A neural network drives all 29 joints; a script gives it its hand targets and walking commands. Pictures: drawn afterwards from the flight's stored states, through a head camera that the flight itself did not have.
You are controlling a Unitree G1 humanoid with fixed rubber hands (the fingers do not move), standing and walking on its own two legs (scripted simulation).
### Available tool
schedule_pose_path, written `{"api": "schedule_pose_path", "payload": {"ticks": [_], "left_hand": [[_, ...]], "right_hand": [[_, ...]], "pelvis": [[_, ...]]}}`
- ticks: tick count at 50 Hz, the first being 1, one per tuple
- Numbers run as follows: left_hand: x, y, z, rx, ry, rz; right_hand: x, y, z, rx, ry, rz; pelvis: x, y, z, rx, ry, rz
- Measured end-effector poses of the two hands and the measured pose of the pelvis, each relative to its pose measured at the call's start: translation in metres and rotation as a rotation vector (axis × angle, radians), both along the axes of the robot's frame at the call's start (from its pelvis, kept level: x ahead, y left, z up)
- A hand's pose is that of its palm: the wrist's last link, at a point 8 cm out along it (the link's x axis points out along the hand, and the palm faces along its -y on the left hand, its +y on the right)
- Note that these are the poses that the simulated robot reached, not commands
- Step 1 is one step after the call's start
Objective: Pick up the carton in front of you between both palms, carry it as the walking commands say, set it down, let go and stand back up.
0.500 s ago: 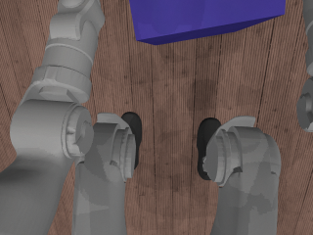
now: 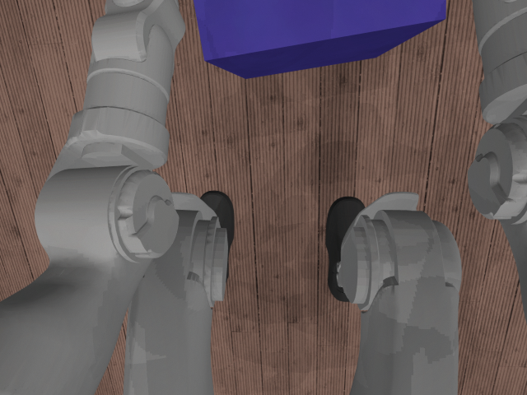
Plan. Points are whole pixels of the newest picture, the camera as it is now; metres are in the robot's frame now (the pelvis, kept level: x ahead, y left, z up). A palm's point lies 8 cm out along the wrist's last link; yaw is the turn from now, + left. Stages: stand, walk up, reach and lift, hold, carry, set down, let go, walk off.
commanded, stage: reach and lift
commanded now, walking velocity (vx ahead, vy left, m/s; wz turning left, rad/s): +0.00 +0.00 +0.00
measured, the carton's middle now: out of the picture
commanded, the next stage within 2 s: none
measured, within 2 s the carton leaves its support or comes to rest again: leaves its support in 0.14 s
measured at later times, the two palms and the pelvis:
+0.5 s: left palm out of the picture +0.51 +0.09 +0.00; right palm out of the picture +0.52 -0.21 +0.00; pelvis -0.01 +0.01 +0.07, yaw -4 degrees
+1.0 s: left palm out of the picture +0.49 +0.10 +0.14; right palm out of the picture +0.47 -0.20 +0.13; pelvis +0.02 +0.02 +0.18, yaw -6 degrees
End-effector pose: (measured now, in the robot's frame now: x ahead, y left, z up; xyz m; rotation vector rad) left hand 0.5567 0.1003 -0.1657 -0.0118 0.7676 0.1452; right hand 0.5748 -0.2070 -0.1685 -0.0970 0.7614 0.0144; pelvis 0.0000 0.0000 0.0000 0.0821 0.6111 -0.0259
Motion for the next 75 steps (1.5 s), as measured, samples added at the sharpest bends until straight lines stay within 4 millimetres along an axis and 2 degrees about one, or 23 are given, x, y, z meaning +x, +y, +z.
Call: {"api": "schedule_pose_path", "payload": {"ticks": [6,10,13,20,25,33,41,58,75], "left_hand": [[0.002,-0.001,0.007,0.006,-0.007,0.024],[-0.002,-0.007,0.024,0.007,-0.032,0.038],[-0.010,-0.011,0.047,-0.003,-0.064,0.050],[-0.030,-0.015,0.122,-0.027,-0.099,0.042],[-0.043,-0.013,0.162,-0.015,-0.076,0.024],[-0.052,-0.006,0.202,-0.005,-0.085,0.017],[-0.055,-0.004,0.244,-0.006,-0.102,0.003],[-0.083,0.005,0.358,-0.008,-0.089,-0.029],[-0.112,0.014,0.458,-0.014,-0.099,-0.057]], "right_hand": [[-0.008,0.001,0.000,0.006,-0.003,-0.014],[-0.017,-0.001,0.011,-0.019,-0.007,-0.053],[-0.024,-0.003,0.037,-0.016,-0.031,-0.083],[-0.045,-0.007,0.122,0.009,-0.062,-0.132],[-0.059,-0.005,0.164,0.000,-0.039,-0.137],[-0.072,0.002,0.202,0.008,-0.048,-0.150],[-0.083,0.004,0.238,0.023,-0.063,-0.177],[-0.122,0.014,0.351,0.036,-0.048,-0.223],[-0.160,0.024,0.452,0.046,-0.058,-0.265]], "pelvis": [[0.006,0.000,-0.001,-0.005,0.028,0.002],[0.008,0.001,0.003,-0.005,0.049,-0.009],[0.008,0.004,0.010,-0.004,0.068,-0.019],[-0.001,0.011,0.042,-0.007,0.102,-0.051],[-0.008,0.014,0.070,-0.013,0.118,-0.063],[-0.012,0.016,0.104,-0.019,0.139,-0.063],[-0.001,0.017,0.133,-0.026,0.144,-0.066],[0.035,0.014,0.227,-0.048,0.015,-0.077],[0.066,0.016,0.317,-0.081,-0.175,-0.087]]}}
